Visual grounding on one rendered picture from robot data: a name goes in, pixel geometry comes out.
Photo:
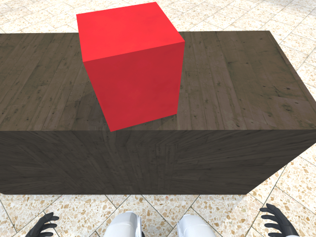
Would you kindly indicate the pedestal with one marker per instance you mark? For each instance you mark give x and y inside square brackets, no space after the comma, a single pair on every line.
[243,114]

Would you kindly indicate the robot left hand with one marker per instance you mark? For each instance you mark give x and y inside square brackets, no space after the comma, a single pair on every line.
[40,226]

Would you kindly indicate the robot thigh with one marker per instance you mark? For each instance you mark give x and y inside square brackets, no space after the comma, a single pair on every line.
[125,225]
[193,226]

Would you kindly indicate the right robot thigh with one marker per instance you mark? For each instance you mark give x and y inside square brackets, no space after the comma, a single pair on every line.
[193,226]

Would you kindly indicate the carton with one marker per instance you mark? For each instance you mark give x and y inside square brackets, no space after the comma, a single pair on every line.
[133,56]

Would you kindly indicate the robot right hand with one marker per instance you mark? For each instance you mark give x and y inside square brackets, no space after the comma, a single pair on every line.
[284,225]

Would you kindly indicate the left robot thigh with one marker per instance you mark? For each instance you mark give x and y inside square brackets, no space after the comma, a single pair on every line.
[125,225]

